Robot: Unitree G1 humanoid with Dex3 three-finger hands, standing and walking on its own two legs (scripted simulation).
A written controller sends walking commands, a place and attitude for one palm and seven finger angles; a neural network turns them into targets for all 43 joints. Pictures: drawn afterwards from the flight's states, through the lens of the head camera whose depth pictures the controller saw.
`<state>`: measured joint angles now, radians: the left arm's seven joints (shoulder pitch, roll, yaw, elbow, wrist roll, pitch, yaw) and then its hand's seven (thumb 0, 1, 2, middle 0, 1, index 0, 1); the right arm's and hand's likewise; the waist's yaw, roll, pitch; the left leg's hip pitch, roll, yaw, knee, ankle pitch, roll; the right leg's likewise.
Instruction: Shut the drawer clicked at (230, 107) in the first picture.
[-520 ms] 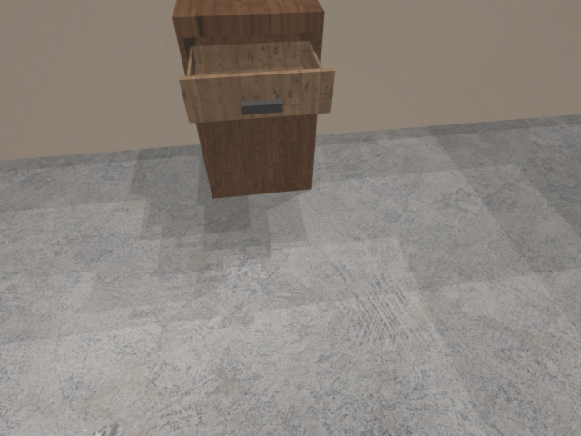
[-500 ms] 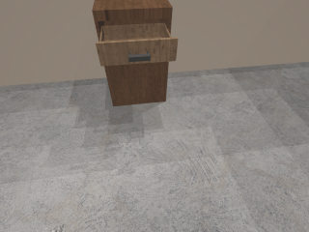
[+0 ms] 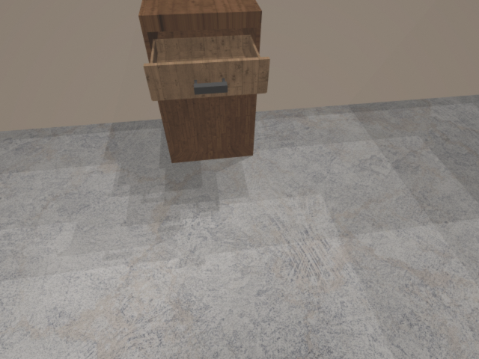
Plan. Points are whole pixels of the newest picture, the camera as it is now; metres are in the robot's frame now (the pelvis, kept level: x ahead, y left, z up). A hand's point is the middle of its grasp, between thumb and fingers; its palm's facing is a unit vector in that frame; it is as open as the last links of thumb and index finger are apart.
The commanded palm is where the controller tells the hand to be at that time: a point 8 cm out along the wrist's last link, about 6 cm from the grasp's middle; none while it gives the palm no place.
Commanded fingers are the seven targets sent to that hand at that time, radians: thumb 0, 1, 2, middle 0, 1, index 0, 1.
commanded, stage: stand and wait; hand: left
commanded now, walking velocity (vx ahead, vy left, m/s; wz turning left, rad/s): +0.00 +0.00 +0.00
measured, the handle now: (210, 84) +1.03 +0.17 -0.08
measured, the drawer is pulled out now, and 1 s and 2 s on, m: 0.30 0.30 0.30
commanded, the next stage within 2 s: look at it before walking up in 0.30 s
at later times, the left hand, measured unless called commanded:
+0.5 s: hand out of the picture +0.07 +0.24 -0.15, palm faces -0.03 -0.94 -0.33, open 7.4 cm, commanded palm none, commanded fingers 0.00 0.90 0.90 -0.20 -0.30 -0.20 -0.30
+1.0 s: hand out of the picture +0.06 +0.24 -0.16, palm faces -0.03 -0.95 -0.32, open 7.4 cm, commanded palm none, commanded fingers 0.00 0.90 0.90 -0.20 -0.30 -0.20 -0.30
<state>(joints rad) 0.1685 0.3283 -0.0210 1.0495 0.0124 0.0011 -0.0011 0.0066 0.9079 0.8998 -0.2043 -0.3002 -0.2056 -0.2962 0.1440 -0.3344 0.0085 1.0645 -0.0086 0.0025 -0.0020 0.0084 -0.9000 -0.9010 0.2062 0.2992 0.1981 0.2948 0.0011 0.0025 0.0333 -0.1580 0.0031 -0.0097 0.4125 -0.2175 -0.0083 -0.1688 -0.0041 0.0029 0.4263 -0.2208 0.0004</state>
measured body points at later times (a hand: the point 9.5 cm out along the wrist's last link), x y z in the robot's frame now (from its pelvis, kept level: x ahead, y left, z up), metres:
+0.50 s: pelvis +0.00 +0.00 +0.00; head -0.01 +0.00 +0.45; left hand +0.07 +0.29 -0.13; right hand +0.06 -0.29 -0.14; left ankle +0.01 +0.13 -0.74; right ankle +0.01 -0.12 -0.74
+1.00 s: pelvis +0.00 +0.00 +0.00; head +0.00 +0.00 +0.45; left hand +0.06 +0.29 -0.13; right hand +0.07 -0.29 -0.13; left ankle +0.01 +0.13 -0.74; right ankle +0.01 -0.12 -0.74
